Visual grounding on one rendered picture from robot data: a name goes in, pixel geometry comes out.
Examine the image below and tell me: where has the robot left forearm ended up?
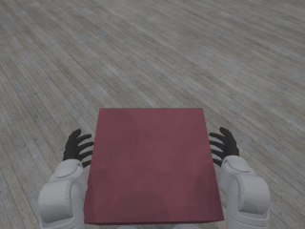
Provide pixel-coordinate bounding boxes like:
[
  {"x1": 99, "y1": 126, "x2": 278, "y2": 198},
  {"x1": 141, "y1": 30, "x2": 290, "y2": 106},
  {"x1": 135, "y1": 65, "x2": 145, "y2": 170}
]
[{"x1": 37, "y1": 158, "x2": 88, "y2": 229}]

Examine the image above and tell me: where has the robot right hand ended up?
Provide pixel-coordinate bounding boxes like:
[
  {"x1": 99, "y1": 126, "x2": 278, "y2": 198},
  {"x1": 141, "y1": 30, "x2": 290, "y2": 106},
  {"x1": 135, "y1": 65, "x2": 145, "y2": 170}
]
[{"x1": 209, "y1": 127, "x2": 239, "y2": 167}]

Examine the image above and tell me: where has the carton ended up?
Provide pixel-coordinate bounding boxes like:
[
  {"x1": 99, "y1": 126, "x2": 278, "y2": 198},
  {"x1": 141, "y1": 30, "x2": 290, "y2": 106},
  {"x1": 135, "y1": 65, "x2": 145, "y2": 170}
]
[{"x1": 83, "y1": 108, "x2": 225, "y2": 226}]

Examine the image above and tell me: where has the robot right forearm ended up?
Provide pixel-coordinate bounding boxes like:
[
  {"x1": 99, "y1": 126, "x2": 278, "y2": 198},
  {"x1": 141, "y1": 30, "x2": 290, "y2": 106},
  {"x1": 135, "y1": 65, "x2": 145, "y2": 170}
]
[{"x1": 219, "y1": 155, "x2": 271, "y2": 229}]

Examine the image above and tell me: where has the robot left hand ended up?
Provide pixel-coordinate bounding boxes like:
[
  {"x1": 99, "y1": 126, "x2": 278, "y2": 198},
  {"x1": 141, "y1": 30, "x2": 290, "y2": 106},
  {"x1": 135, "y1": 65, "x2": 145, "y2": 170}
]
[{"x1": 63, "y1": 129, "x2": 94, "y2": 168}]

